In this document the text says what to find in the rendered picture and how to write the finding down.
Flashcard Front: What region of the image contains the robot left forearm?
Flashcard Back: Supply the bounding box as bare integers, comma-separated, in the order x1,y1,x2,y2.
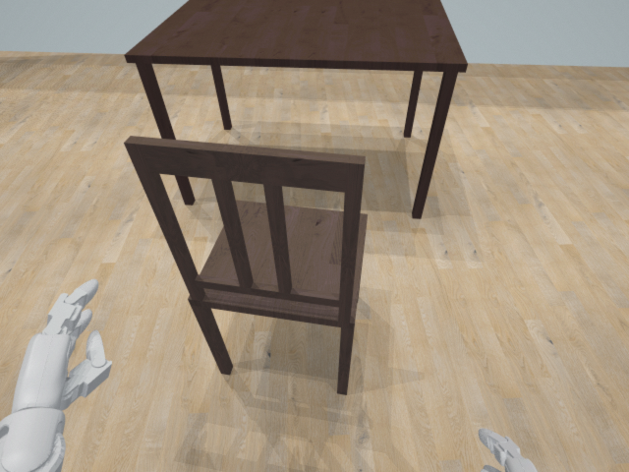
0,407,66,472

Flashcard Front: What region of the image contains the table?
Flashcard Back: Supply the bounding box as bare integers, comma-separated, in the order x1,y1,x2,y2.
124,0,468,219

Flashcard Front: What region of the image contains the chair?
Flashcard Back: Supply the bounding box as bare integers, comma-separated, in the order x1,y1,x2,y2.
124,136,368,395

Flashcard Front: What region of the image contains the robot left hand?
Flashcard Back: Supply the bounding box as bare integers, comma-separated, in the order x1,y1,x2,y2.
11,279,112,414

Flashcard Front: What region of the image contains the robot right hand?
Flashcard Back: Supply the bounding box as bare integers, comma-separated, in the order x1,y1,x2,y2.
479,428,538,472

